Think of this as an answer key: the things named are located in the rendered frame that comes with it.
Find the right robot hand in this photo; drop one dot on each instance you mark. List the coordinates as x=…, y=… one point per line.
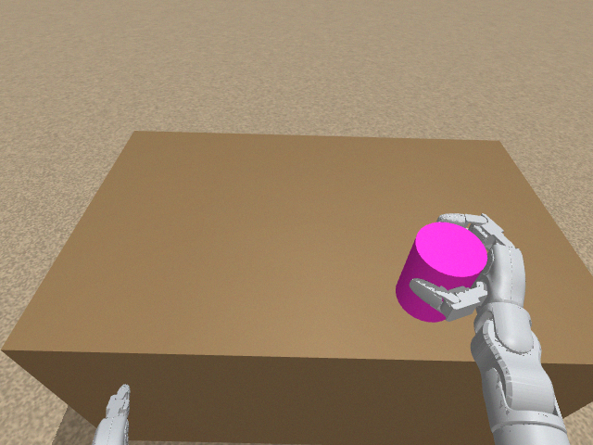
x=502, y=279

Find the can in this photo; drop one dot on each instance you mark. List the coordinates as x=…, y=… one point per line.
x=444, y=254

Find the right robot arm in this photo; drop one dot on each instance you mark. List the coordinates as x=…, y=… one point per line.
x=520, y=402

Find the left robot hand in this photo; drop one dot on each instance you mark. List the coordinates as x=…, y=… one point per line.
x=114, y=429

